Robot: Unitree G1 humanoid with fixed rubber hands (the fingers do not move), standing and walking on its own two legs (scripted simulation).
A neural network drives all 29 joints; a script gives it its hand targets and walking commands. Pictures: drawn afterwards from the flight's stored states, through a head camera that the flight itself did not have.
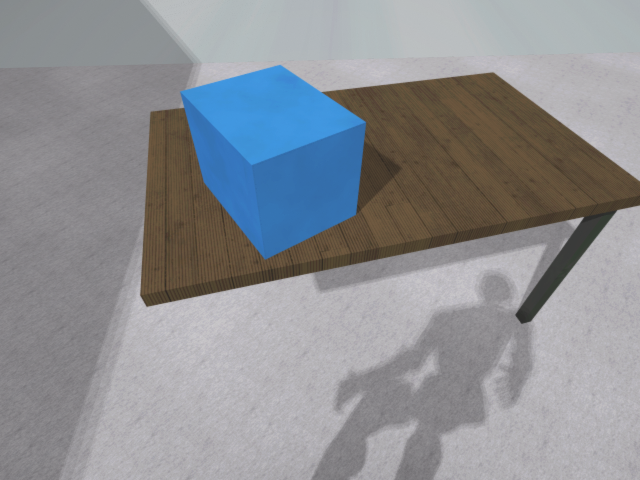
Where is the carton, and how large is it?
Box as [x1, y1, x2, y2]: [180, 65, 365, 259]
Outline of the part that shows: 280,65 180,91 204,182 265,259 355,214 365,122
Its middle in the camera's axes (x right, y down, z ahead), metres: -0.10 -0.19 +0.84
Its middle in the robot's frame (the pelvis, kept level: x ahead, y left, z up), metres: +0.77 +0.10 -0.01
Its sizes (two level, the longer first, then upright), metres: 0.309 0.240 0.235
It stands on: a table, 0.64 m high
